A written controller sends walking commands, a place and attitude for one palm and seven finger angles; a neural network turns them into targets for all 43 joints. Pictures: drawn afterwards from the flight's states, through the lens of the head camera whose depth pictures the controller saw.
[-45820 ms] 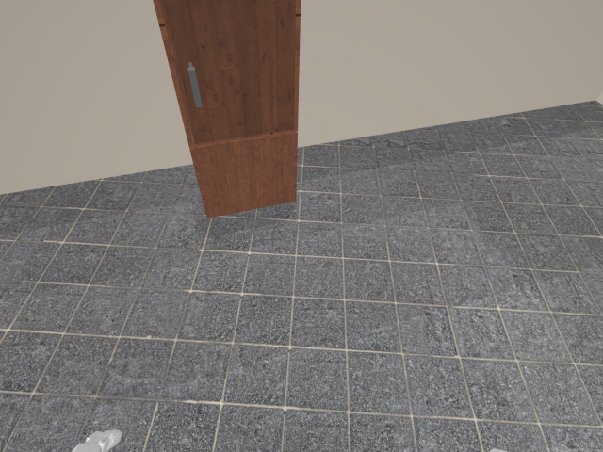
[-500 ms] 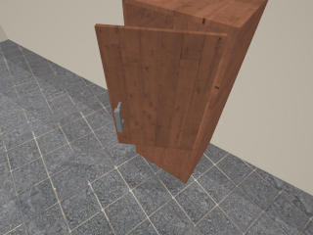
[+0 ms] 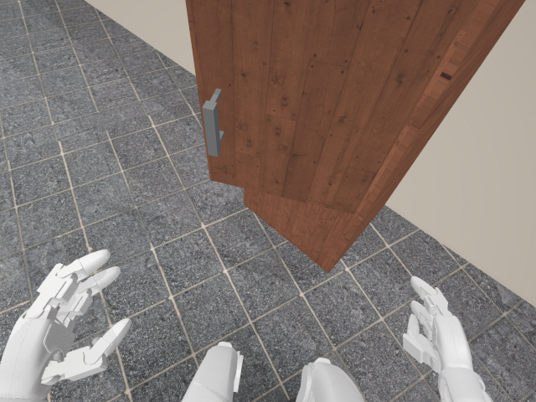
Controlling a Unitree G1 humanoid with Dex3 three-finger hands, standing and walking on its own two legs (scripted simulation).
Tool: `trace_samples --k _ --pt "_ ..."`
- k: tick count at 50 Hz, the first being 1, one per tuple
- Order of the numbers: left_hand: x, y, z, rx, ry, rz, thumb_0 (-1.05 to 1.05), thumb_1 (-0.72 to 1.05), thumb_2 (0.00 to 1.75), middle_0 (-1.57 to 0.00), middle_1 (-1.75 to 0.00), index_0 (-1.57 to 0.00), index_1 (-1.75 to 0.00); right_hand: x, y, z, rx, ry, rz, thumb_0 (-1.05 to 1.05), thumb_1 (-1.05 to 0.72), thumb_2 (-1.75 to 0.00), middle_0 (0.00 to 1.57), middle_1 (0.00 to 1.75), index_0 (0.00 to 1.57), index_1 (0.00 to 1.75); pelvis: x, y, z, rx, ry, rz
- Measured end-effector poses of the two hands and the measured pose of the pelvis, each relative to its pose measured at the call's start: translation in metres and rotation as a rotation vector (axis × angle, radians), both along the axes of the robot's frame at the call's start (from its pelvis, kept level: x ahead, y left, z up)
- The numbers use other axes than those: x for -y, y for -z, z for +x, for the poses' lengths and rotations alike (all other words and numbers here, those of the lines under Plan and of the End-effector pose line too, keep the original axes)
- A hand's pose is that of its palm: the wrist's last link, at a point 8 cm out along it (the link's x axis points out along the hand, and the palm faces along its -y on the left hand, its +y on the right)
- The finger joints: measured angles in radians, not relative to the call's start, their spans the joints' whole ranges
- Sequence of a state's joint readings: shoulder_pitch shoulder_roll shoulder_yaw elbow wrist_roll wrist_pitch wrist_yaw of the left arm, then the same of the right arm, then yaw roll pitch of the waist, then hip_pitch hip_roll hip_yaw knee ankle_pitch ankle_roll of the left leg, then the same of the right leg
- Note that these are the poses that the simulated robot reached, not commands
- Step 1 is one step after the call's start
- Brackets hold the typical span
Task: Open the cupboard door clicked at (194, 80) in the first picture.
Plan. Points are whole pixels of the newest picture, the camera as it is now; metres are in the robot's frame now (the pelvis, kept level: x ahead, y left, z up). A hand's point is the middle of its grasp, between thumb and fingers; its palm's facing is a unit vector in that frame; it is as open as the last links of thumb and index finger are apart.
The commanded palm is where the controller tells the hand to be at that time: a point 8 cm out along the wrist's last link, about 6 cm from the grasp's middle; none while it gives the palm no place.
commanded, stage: raise the hand with hooked fingers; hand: left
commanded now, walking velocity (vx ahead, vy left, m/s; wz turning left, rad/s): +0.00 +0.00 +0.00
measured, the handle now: (215, 123) +0.59 +0.18 +0.01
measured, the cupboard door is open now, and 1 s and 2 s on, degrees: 28 28 28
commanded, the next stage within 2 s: move the hooked fingers beside the handle in 1.52 s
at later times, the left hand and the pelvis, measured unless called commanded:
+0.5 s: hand (104, 297) +0.23 +0.25 +0.02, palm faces -0.11 -0.99 -0.04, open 12.5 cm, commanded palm +0.21 +0.31 +0.05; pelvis -0.01 +0.03 +0.00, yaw -2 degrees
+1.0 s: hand (77, 254) +0.27 +0.30 +0.04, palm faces -0.08 -0.99 -0.07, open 13.9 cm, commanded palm +0.26 +0.35 +0.05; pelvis -0.01 +0.03 +0.00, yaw -2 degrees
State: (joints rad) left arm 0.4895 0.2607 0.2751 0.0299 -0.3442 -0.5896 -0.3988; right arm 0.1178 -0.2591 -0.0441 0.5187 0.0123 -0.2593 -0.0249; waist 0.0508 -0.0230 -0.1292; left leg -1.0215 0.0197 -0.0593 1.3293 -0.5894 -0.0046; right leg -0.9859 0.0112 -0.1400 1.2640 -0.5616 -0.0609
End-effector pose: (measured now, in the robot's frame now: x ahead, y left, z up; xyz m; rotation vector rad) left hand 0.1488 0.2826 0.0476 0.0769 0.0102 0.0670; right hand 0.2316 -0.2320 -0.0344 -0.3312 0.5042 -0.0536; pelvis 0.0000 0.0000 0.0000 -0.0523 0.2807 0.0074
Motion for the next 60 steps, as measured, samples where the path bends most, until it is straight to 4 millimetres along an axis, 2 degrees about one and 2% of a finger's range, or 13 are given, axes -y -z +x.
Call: trace_samples --k 3,8,11,17,19,25,29,34,38,42,49,53,60 --pt "0.002 -0.01 0.024 0.059 0.09 0.034 0.02 0.35 0.66 -0.24 -0.65 -0.24 -0.65 -0.016 0.026 -0.006 -0.05 -0.01 0.052 0.01 -0.9 -0.9 0.2 0.3 0.2 0.3 -0.002 0.006 -0.002 -0.022 -0.004 -0.013" --pt "0.008 0.016 0.064 -0.124 0.246 -0.046 0.01 0.23 0.61 -0.24 -0.72 -0.25 -0.73 -0.028 0.05 -0.037 -0.137 0.068 0.136 0.01 -0.9 -0.9 0.2 0.3 0.2 0.3 -0.007 0.006 -0.005 -0.048 0.017 -0.003" --pt "0.003 0.017 0.07 -0.183 0.227 -0.079 0.01 0.17 0.59 -0.25 -0.77 -0.25 -0.77 -0.024 0.049 -0.059 -0.176 0.128 0.14 0.01 -0.9 -0.9 0.2 0.3 0.2 0.3 -0.01 0.001 -0.003 -0.05 0.032 0.005" --pt "-0.018 -0.01 0.063 -0.055 0.087 -0.028 0.01 0.03 0.53 -0.26 -0.86 -0.26 -0.86 -0.007 0.039 -0.085 -0.22 0.184 0.079 0.01 -0.9 -0.9 0.2 0.3 0.2 0.3 -0.018 -0.006 0.0 -0.048 0.034 0.007" --pt "-0.024 -0.007 0.061 -0.046 0.079 -0.013 0.01 -0.02 0.51 -0.26 -0.89 -0.27 -0.89 -0.001 0.038 -0.087 -0.221 0.181 0.052 0.01 -0.9 -0.9 0.2 0.3 0.2 0.3 -0.021 -0.004 -0.001 -0.052 0.028 0.004" --pt "-0.026 0.023 0.065 -0.122 0.173 -0.037 0.0 -0.16 0.45 -0.27 -0.98 -0.28 -0.98 0.006 0.028 -0.082 -0.179 0.169 -0.013 0.01 -0.9 -0.9 0.2 0.3 0.2 0.3 -0.026 0.002 -0.008 -0.05 0.026 -0.005" --pt "-0.029 0.012 0.072 -0.061 0.194 -0.026 0.0 -0.25 0.41 -0.28 -1.04 -0.28 -1.04 0.0 0.018 -0.076 -0.144 0.152 -0.026 0.01 -0.9 -0.9 0.2 0.3 0.2 0.3 -0.029 0.001 -0.01 -0.043 0.027 -0.011" --pt "-0.048 -0.006 0.078 0.007 0.133 -0.006 0.0 -0.37 0.36 -0.29 -1.11 -0.3 -1.12 -0.014 0.014 -0.069 -0.129 0.117 -0.004 0.01 -0.9 -0.9 0.2 0.3 0.2 0.3 -0.032 -0.002 -0.01 -0.042 0.019 -0.016" --pt "-0.06 0.003 0.08 -0.068 0.123 -0.017 0.0 -0.43 0.33 -0.29 -1.15 -0.3 -1.16 -0.023 0.016 -0.067 -0.133 0.094 0.018 0.01 -0.9 -0.9 0.2 0.3 0.2 0.3 -0.034 -0.003 -0.011 -0.045 0.016 -0.017" --pt "-0.062 0.01 0.084 -0.109 0.149 -0.025 0.0 -0.47 0.31 -0.3 -1.18 -0.3 -1.18 -0.027 0.019 -0.069 -0.146 0.084 0.018 0.01 -0.9 -0.9 0.2 0.3 0.2 0.3 -0.035 -0.003 -0.011 -0.048 0.017 -0.018" --pt "-0.07 0.0 0.105 -0.011 0.15 -0.005 -0.01 -0.49 0.3 -0.3 -1.19 -0.3 -1.2 -0.02 0.028 -0.079 -0.198 0.096 -0.004 0.01 -0.9 -0.9 0.2 0.3 0.2 0.3 -0.034 0.001 -0.01 -0.059 0.02 -0.018" --pt "-0.076 0.004 0.116 -0.047 0.153 -0.022 -0.01 -0.5 0.3 -0.3 -1.19 -0.3 -1.2 -0.013 0.032 -0.085 -0.224 0.12 -0.009 0.01 -0.9 -0.9 0.2 0.3 0.2 0.3 -0.033 0.001 -0.009 -0.07 0.024 -0.017" --pt "-0.065 0.004 0.12 -0.075 0.196 -0.028 -0.01 -0.5 0.3 -0.3 -1.19 -0.3 -1.2 -0.004 0.028 -0.092 -0.234 0.149 -0.012 0.01 -0.9 -0.9 0.2 0.3 0.2 0.3 -0.032 -0.002 -0.005 -0.079 0.035 -0.014"
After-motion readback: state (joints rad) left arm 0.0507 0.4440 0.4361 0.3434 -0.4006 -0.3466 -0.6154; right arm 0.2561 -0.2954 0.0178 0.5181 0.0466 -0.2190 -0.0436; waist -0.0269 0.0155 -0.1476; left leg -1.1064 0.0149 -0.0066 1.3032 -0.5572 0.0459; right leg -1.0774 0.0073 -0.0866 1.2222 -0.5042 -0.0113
